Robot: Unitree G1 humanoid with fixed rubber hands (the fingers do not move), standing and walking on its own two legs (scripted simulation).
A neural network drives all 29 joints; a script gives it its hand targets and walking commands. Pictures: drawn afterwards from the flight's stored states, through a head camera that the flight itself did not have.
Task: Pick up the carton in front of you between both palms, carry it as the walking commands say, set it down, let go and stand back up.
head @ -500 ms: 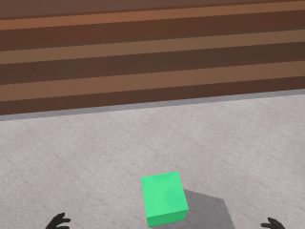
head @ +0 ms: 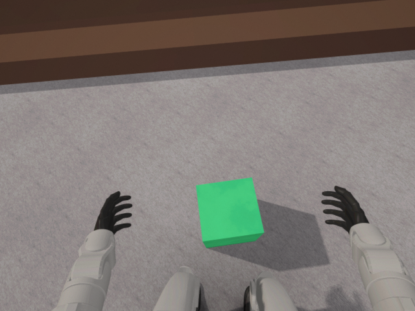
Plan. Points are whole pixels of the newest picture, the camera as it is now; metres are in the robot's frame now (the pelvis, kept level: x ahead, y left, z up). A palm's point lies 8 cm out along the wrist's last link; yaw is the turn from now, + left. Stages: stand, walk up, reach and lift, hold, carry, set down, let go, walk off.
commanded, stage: reach and lift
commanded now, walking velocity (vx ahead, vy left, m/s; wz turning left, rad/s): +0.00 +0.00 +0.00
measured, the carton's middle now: (227, 215) +0.41 +0.00 -0.58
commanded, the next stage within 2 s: none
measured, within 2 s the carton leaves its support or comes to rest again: neither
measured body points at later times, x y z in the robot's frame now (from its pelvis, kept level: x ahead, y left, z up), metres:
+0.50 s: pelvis -0.07 -0.01 -0.07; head +0.22 -0.03 +0.27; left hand +0.41 +0.19 -0.16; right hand +0.48 -0.19 -0.16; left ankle +0.03 +0.13 -0.67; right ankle +0.02 -0.11 -0.67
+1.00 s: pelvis -0.08 +0.00 -0.24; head +0.26 -0.02 +0.04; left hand +0.39 +0.20 -0.41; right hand +0.45 -0.19 -0.41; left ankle +0.03 +0.13 -0.67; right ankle +0.02 -0.11 -0.67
